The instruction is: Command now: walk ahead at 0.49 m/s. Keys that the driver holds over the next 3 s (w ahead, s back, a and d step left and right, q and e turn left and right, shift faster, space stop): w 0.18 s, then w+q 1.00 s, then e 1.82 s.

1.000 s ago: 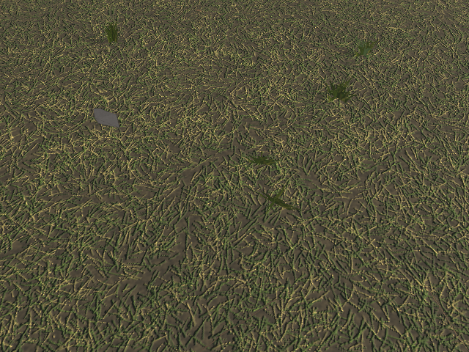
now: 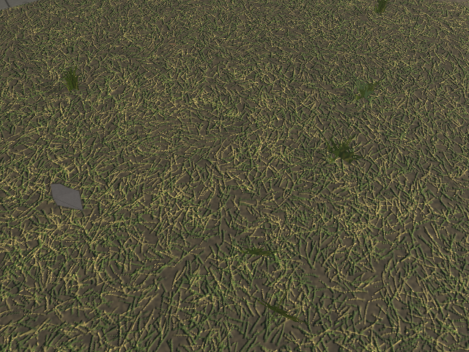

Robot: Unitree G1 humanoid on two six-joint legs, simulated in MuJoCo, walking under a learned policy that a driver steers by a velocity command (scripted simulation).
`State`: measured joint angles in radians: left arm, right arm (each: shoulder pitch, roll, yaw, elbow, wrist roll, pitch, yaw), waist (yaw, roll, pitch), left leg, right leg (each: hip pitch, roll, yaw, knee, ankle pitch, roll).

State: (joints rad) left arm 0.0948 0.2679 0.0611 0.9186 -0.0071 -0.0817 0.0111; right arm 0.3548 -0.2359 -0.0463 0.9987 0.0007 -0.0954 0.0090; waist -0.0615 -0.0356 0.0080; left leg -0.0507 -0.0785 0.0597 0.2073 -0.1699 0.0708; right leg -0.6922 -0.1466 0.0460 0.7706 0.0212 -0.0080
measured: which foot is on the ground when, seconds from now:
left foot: down 0.00-0.20, up 0.22-0.74, down 0.76-1.00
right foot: up 0.00-0.18, down 0.20-0.76, up 0.78-1.00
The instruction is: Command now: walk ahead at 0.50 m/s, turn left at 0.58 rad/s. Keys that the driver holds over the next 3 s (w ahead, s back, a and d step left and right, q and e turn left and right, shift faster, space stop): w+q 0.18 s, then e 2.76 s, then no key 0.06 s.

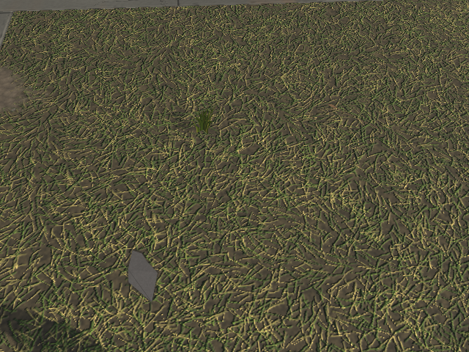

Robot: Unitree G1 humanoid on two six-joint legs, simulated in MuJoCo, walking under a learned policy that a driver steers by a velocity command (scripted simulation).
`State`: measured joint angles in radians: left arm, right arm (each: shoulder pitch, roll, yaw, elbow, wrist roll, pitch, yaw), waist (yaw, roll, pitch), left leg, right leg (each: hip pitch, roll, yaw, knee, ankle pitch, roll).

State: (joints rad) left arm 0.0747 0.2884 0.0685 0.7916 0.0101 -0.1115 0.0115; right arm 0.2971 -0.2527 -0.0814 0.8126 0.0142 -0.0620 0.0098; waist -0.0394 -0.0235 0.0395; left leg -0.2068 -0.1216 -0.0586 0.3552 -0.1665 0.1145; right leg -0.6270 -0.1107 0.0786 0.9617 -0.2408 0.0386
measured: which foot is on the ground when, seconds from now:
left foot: down 0.00-0.26, up 0.28-0.64, down 0.66-1.00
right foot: up 0.00-0.22, down 0.24-0.66, up 0.68-1.00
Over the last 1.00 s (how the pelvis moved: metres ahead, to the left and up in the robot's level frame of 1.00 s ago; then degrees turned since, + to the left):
0.57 0.04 0.00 24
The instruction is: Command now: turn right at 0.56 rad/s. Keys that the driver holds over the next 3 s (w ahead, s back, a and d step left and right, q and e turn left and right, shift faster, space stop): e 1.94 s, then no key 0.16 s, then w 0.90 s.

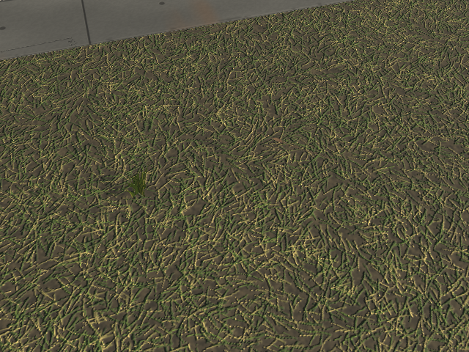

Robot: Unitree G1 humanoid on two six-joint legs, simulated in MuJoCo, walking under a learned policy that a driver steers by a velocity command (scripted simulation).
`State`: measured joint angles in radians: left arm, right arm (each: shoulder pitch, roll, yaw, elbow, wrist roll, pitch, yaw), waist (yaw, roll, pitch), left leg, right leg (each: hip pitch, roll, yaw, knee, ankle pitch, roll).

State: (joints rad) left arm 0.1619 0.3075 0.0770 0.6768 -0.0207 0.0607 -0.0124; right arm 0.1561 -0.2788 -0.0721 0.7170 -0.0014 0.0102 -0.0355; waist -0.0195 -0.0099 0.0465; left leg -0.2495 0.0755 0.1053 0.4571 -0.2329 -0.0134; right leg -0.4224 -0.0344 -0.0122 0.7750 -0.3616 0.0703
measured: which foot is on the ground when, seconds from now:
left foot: down 0.00-0.06, up 0.08-0.52, down 0.54-0.96, up 0.98-1.00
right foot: up 0.00-0.04, down 0.06-0.54, up 0.56-0.94, down 0.96-1.00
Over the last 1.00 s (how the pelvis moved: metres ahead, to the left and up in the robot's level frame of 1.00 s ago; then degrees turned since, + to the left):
0.28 -0.04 0.00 -12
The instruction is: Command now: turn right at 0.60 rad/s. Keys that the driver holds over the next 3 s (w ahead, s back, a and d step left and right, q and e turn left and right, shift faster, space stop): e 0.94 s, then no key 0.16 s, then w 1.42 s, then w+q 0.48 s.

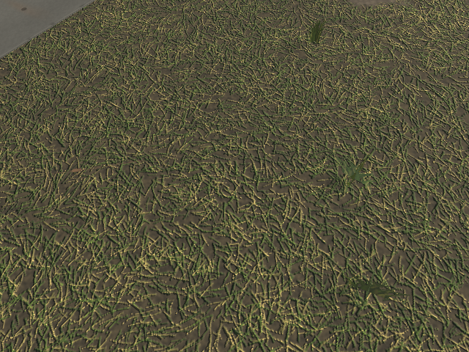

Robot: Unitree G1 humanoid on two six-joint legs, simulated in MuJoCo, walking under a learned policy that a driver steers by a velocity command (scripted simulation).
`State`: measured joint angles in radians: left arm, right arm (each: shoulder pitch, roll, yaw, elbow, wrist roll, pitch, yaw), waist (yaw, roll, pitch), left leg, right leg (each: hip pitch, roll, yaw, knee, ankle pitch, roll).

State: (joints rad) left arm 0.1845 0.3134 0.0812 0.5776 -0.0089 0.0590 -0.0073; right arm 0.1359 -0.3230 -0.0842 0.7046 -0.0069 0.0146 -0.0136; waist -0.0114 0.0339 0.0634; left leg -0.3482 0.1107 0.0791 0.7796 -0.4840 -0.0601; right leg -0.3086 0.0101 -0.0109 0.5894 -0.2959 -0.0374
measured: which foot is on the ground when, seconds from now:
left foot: up 0.00-0.42, down 0.44-0.88, up 0.90-1.00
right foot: down 0.00-0.46, up 0.48-0.86, down 0.88-1.00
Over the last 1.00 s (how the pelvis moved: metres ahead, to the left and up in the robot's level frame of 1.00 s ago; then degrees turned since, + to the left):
-0.02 -0.04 -0.01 -36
